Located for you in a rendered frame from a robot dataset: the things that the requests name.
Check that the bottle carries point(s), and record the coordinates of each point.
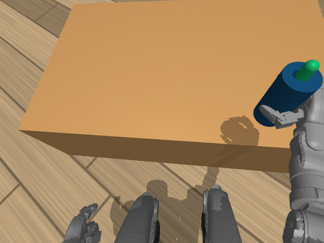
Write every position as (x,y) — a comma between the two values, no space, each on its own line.
(295,84)

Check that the right robot arm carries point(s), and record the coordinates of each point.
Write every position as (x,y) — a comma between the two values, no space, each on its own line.
(305,221)

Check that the right robot hand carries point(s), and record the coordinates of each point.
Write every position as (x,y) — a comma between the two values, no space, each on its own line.
(311,110)

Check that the left robot hand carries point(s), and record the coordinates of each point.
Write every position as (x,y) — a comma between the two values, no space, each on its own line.
(78,229)

